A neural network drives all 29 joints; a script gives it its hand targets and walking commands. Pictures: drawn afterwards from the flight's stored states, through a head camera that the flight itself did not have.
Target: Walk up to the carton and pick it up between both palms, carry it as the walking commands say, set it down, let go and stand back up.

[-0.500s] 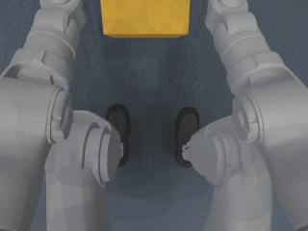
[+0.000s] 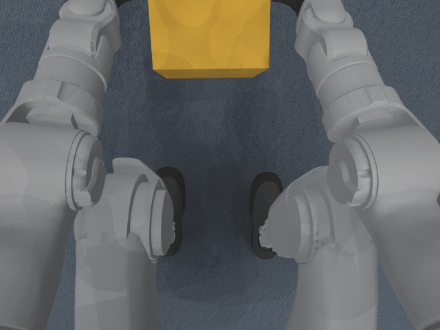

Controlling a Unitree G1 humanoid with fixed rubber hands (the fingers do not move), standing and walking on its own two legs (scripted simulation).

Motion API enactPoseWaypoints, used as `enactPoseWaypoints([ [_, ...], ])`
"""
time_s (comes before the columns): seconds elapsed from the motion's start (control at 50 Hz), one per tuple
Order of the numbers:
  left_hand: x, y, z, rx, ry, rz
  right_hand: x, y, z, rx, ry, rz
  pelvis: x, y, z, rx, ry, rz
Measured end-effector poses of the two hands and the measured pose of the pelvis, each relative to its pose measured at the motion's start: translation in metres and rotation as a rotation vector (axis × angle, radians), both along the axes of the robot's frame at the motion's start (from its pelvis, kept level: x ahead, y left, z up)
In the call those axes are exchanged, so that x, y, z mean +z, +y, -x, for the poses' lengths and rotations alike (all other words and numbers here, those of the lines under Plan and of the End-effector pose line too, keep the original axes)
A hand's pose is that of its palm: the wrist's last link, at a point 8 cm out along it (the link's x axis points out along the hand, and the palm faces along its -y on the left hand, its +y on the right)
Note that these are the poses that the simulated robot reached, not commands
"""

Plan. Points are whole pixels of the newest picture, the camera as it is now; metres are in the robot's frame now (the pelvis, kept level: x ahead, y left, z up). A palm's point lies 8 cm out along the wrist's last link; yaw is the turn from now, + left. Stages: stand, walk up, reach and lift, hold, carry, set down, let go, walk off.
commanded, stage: reach and lift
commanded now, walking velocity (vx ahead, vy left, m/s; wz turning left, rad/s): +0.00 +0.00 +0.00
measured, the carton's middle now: (209, 26) +0.52 +0.04 -0.27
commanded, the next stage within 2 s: none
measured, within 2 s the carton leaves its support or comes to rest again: leaves its support in 0.04 s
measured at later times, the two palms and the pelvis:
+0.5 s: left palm out of the picture +0.52 +0.17 -0.11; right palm out of the picture +0.53 -0.09 -0.10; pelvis -0.01 -0.01 +0.02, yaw +2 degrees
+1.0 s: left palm out of the picture +0.51 +0.17 -0.07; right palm out of the picture +0.52 -0.08 -0.06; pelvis +0.00 +0.00 +0.05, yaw +2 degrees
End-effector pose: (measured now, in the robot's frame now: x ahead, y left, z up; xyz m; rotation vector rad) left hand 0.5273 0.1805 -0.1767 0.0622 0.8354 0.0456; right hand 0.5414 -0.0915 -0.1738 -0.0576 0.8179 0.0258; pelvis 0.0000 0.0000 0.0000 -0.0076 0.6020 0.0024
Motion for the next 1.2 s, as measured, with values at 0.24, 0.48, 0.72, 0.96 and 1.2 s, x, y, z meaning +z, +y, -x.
enactPoseWaypoints([
  [0.24,0.025,-0.002,0.011,0.058,-0.029,-0.014,0.035,0.004,0.010,-0.048,-0.046,-0.006,0.010,-0.006,-0.001,0.041,0.011,0.010],
  [0.48,0.060,-0.009,0.009,0.081,-0.093,-0.013,0.068,0.001,0.008,-0.094,-0.113,-0.011,0.019,-0.013,0.010,0.042,0.022,0.000],
  [0.72,0.074,-0.002,0.012,0.137,-0.094,-0.054,0.081,0.014,0.013,-0.111,-0.117,-0.006,0.033,-0.010,0.005,0.054,0.080,0.016],
  [0.96,0.104,-0.013,0.016,0.165,-0.115,-0.067,0.111,0.014,0.022,-0.223,-0.143,0.059,0.048,-0.004,0.002,0.057,0.126,0.031],
  [1.2,0.149,-0.013,0.027,0.150,-0.130,-0.030,0.154,0.005,0.032,-0.156,-0.146,0.010,0.073,-0.009,0.006,0.059,0.149,0.021],
])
